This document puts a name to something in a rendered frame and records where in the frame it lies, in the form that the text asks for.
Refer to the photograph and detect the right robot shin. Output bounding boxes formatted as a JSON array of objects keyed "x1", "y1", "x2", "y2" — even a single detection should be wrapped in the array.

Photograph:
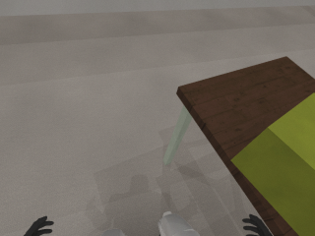
[{"x1": 162, "y1": 211, "x2": 171, "y2": 217}]

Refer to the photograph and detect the robot left hand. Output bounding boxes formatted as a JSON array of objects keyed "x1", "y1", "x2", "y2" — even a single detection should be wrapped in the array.
[{"x1": 24, "y1": 216, "x2": 54, "y2": 236}]

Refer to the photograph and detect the table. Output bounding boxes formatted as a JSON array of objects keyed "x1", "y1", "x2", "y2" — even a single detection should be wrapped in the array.
[{"x1": 162, "y1": 56, "x2": 315, "y2": 236}]

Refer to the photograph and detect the right robot thigh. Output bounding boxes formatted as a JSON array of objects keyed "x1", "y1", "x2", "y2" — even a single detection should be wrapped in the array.
[{"x1": 157, "y1": 213, "x2": 200, "y2": 236}]

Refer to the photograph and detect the robot right hand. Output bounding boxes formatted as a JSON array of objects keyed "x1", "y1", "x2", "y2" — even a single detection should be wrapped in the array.
[{"x1": 242, "y1": 214, "x2": 273, "y2": 236}]

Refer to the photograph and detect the carton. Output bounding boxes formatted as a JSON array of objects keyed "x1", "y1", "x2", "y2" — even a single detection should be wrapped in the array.
[{"x1": 231, "y1": 92, "x2": 315, "y2": 236}]

